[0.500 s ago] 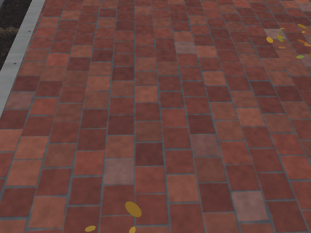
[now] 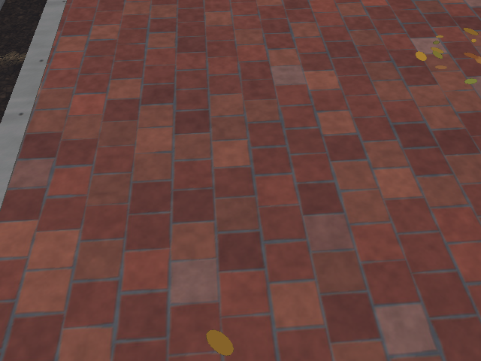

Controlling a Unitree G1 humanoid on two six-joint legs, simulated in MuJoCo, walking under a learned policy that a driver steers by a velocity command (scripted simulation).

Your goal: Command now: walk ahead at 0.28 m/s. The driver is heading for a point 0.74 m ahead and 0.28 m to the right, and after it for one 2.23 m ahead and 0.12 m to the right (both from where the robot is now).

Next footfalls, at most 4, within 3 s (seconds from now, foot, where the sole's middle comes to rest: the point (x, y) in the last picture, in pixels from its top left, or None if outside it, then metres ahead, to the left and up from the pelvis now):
0.30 right None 0.20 -0.18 -0.77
0.78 left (257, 315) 0.65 -0.02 -0.77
1.22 right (309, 220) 1.00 -0.21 -0.77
1.88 left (248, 194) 1.12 0.00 -0.77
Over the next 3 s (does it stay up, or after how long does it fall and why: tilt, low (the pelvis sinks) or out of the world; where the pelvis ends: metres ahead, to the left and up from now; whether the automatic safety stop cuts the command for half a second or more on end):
stays up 1.12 -0.09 0.00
